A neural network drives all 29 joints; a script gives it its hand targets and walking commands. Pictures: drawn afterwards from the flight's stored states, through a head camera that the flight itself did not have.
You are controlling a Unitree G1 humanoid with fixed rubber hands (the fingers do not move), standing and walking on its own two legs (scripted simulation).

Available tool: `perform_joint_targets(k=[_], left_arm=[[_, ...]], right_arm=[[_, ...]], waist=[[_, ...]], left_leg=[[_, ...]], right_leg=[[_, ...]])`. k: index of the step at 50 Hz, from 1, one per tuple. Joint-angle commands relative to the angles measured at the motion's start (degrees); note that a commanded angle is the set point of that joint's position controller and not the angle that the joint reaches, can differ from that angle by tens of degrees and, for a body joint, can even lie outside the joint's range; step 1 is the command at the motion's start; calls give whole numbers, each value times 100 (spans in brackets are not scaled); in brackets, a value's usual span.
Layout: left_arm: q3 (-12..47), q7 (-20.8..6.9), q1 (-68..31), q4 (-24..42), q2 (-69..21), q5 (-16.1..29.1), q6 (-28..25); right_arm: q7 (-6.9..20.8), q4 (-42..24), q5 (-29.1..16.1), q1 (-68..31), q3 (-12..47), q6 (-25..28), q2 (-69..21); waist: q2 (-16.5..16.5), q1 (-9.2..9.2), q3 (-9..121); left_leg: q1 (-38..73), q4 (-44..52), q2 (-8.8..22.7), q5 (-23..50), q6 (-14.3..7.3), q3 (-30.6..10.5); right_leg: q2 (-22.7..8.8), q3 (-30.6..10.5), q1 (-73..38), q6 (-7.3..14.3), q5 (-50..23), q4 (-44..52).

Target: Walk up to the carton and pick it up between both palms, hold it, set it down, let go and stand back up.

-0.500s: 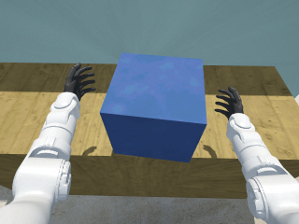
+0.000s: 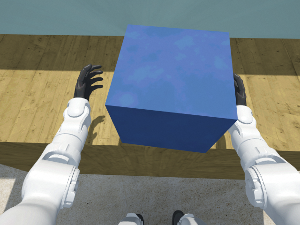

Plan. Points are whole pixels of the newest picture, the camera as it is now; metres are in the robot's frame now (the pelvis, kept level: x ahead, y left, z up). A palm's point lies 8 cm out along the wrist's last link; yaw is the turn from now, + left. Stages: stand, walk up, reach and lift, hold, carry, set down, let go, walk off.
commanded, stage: reach and lift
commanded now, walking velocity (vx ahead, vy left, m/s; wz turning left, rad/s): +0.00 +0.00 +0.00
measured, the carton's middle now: (169, 93) +0.46 -0.04 +0.00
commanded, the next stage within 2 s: none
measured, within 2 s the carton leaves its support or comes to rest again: neither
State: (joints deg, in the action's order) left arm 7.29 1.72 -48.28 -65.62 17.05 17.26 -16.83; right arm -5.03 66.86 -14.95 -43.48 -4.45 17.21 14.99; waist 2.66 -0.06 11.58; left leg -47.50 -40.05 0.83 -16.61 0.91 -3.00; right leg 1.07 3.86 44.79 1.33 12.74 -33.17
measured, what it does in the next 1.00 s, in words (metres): stands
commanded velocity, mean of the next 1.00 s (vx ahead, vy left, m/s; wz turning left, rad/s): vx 0.00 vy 0.00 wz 0.00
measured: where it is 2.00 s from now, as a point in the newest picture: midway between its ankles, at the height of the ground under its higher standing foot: outside the picture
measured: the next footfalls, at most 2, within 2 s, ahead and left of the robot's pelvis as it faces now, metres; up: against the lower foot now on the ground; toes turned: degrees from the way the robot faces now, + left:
none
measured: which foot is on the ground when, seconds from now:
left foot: down 0.00-1.00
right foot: down 0.00-1.00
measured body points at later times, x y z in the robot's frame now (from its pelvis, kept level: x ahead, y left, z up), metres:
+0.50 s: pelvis -0.01 -0.01 +0.00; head +0.08 +0.02 +0.44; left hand +0.43 +0.18 +0.03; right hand +0.42 -0.22 +0.04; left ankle +0.00 +0.11 -0.71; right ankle +0.01 -0.12 -0.71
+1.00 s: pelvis +0.00 -0.01 +0.00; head +0.10 -0.03 +0.44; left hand +0.46 +0.13 +0.05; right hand +0.42 -0.24 +0.01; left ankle +0.00 +0.11 -0.71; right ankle +0.01 -0.12 -0.71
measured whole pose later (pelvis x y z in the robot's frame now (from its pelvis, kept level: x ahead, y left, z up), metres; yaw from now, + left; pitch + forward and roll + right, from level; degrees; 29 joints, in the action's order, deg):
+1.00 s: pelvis +0.00 -0.01 +0.00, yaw +0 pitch +25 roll -3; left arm 7.3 3.6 -50.3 -70.9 10.0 17.3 -19.2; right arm -4.2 70.3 -12.6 -45.5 -4.6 19.4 15.2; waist 6.9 -0.2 14.1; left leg -48.0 -40.2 1.0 -16.2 0.9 -3.1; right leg 1.3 3.6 45.3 0.4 12.7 -33.3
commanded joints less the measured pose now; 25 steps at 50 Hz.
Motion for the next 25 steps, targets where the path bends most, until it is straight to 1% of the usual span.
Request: perform_joint_targets(k=[1,2,3,4,5,6,7,8,9,10,11,12,13,14,15,16,17,18,19,20,21,22,23,24,25], left_arm=[[-350,6,-1974,1812,667,-285,66],[-342,-1,-2075,1774,663,-317,53],[-468,-45,-2022,1593,768,-358,147],[-370,-101,-1996,941,590,-310,142],[-515,-118,-2018,882,676,-388,140],[-476,-178,-2115,476,638,-342,128],[-443,-230,-2050,416,712,-266,76],[-507,-257,-2279,302,810,-284,13],[-588,-264,-2363,127,976,-282,-33],[-602,-297,-2393,-276,962,-281,-73],[-506,-261,-2640,-399,942,-240,-144],[-558,-242,-2716,-354,979,-190,-183],[-455,-238,-2759,-564,836,-215,-237],[-392,-243,-3021,-690,883,-156,-281],[-462,-222,-3002,-665,924,-201,-340],[-489,-214,-3181,-594,964,-109,-390],[-391,-165,-3351,-579,908,-93,-450],[-287,-135,-3398,-352,792,-143,-520],[-221,-106,-3558,-357,892,-8,-589],[22,-47,-3800,-173,671,-47,-576],[76,-4,-3998,-4,558,-61,-610],[140,35,-4052,134,469,-98,-630],[308,105,-4217,188,286,-91,-606],[292,158,-4065,443,273,-129,-574],[392,211,-4096,560,108,-178,-550]], right_arm=[[137,-886,-88,-2072,-544,657,1889],[134,-879,-88,-2143,-606,675,1886],[114,-1027,-159,-2112,-393,625,1913],[104,-759,-98,-2203,-313,547,1712],[65,-795,-120,-2283,-298,577,1756],[66,-701,-160,-2380,-78,525,1593],[45,-945,-263,-2549,32,539,1628],[8,-1069,-210,-2674,89,532,1520],[3,-1122,-165,-2814,95,481,1577],[-13,-966,-142,-2861,182,408,1408],[-45,-1132,-37,-3099,74,412,1319],[-32,-1098,-113,-3128,138,363,1356],[-55,-956,54,-3170,44,333,1238],[-49,-1094,19,-3361,130,299,1153],[-74,-1071,89,-3263,97,250,1137],[-101,-1224,169,-3335,5,248,1034],[-85,-1184,210,-3412,-32,191,961],[-95,-1078,208,-3283,-82,209,881],[-73,-1069,199,-3339,-62,118,822],[-58,-753,296,-3348,-310,100,896],[-48,-626,283,-3447,-429,110,915],[13,-502,255,-3296,-401,87,739],[53,-422,300,-3370,-508,33,740],[90,-417,201,-3199,-491,54,758],[112,-145,235,-3195,-635,86,772]], waist=[[454,-730,6098],[356,-792,6168],[14,-715,5906],[-189,-779,5464],[-398,-721,5203],[-649,-722,4917],[-865,-671,4883],[-1032,-670,4855],[-1236,-609,4733],[-1476,-562,4513],[-1415,-611,4618],[-1441,-595,4509],[-1520,-698,4373],[-1428,-653,4312],[-1501,-711,4214],[-1517,-724,4256],[-1453,-792,4343],[-1209,-882,4422],[-1016,-748,4426],[-756,-1064,4238],[-452,-1110,4362],[-107,-1062,4346],[61,-1091,4421],[415,-980,4453],[762,-1074,4592]], left_leg=[[4226,-770,-8,5655,933,-117],[4144,-674,-4,5473,897,-100],[3822,-611,-57,5033,794,-27],[3498,-460,-90,4614,701,-14],[3355,-313,-108,4540,667,2],[2967,-251,-145,3936,523,56],[2670,-188,-186,3701,460,52],[2427,-121,-202,3529,412,84],[2240,-1,-210,3250,322,104],[1953,70,-218,2711,231,177],[1573,81,-239,2317,180,213],[1544,209,-245,2186,144,201],[1529,199,-213,1929,129,161],[1247,226,-250,1646,73,224],[1225,265,-225,1511,40,211],[1098,265,-243,1265,41,257],[1085,266,-208,1203,17,264],[1286,276,-192,1181,64,236],[1143,247,-184,1039,40,222],[1452,278,-125,1054,125,113],[1808,206,-84,1286,244,99],[2073,197,-41,1120,296,113],[2229,221,-20,1098,368,68],[2422,271,-45,1176,453,76],[2617,152,-26,1440,592,50]], right_leg=[[421,24,-1007,-175,-3148,-88],[404,-5,-1134,-206,-3155,-127],[401,-100,-1493,-264,-3323,-104],[304,-110,-1712,-298,-3342,-142],[287,-146,-2046,-374,-3647,-152],[216,-198,-2171,-408,-3604,-186],[169,-222,-2481,-484,-3844,-306],[133,-261,-2795,-562,-4097,-329],[99,-274,-2907,-636,-4045,-333],[59,-333,-2997,-655,-3631,-312],[3,-327,-2966,-677,-3507,-368],[-8,-342,-2957,-675,-3483,-349],[-30,-283,-2793,-673,-3171,-353],[-62,-333,-2786,-655,-2924,-356],[-81,-365,-2843,-682,-2836,-376],[-134,-380,-2874,-679,-2489,-293],[-108,-325,-2682,-632,-2299,-291],[-135,-309,-2577,-620,-2220,-314],[-161,-329,-2431,-564,-1991,-349],[-97,-174,-1953,-513,-1639,-276],[-75,-95,-1644,-430,-1564,-257],[-75,-99,-1236,-332,-1037,-162],[-40,-42,-953,-242,-859,-106],[-28,-8,-826,-177,-887,-69],[-1,54,-611,-101,-988,-126]])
